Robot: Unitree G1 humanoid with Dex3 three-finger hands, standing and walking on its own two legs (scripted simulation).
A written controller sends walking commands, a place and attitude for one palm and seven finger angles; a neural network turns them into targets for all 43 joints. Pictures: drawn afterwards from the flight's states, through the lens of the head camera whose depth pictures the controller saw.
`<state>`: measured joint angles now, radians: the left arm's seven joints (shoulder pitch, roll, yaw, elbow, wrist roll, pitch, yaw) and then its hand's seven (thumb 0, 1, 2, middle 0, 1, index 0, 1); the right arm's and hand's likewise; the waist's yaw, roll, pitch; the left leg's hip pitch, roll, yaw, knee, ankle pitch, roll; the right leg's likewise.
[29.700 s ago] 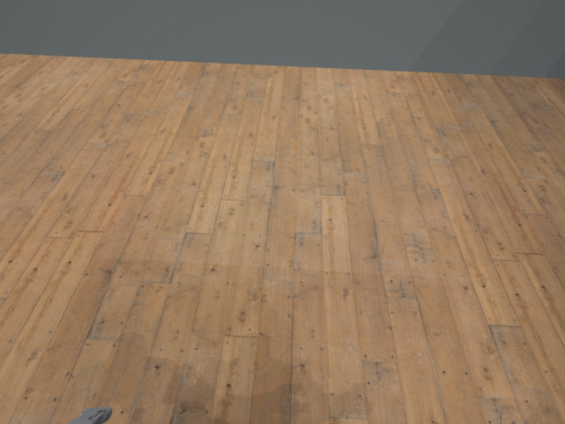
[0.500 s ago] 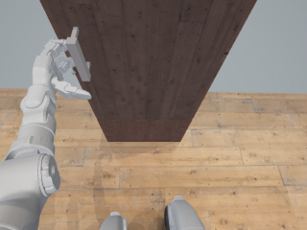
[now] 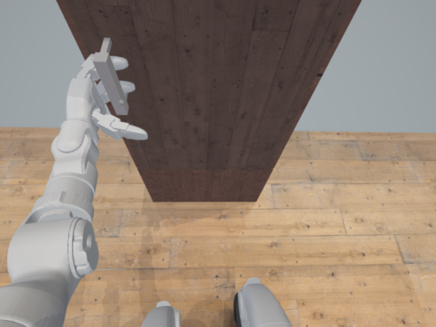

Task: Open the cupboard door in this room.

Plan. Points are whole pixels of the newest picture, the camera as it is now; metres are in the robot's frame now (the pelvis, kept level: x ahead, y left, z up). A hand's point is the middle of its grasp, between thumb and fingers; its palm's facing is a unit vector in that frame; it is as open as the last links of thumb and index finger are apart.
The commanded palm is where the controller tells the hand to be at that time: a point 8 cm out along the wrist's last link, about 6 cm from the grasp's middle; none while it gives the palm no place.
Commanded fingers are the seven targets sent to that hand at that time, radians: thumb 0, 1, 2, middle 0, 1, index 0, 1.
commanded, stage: slide the fingers in behind the handle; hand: left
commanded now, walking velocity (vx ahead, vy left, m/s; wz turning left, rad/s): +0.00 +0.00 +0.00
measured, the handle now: (115, 78) +0.55 +0.15 +0.09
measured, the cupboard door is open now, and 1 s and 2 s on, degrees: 0 0 29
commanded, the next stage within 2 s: close the thumb around the handle in 0.24 s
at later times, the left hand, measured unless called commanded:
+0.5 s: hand (121, 101) +0.50 +0.14 +0.08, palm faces -0.08 -1.00 -0.01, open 13.2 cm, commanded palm +0.47 +0.19 +0.08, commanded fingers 0.00 0.00 0.52 -0.34 -1.25 -0.34 -1.25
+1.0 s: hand (123, 104) +0.49 +0.13 +0.08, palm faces -0.12 -0.99 -0.01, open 5.7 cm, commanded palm +0.47 +0.19 +0.08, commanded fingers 0.00 0.90 0.90 -0.40 -1.35 -0.40 -1.35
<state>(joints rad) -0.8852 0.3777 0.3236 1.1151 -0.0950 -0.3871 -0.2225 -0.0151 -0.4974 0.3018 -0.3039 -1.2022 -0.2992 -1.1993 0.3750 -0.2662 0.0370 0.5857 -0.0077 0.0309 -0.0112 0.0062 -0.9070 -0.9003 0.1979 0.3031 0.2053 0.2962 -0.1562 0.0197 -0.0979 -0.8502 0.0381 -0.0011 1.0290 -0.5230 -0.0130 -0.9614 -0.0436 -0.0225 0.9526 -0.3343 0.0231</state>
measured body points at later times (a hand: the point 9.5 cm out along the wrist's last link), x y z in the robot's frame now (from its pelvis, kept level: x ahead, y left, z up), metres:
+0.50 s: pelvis +0.00 +0.00 +0.00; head +0.12 +0.00 +0.44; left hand +0.50 +0.19 +0.08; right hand +0.03 -0.27 -0.11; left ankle -0.02 +0.13 -0.67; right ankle +0.06 -0.14 -0.67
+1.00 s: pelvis +0.00 +0.00 +0.00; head +0.12 +0.00 +0.44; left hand +0.49 +0.19 +0.08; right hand +0.03 -0.26 -0.12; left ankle -0.02 +0.13 -0.67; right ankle +0.06 -0.14 -0.67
